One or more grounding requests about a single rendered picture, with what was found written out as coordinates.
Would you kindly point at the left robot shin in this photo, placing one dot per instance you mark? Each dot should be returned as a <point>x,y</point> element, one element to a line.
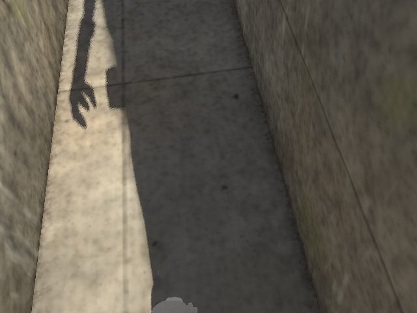
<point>173,299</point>

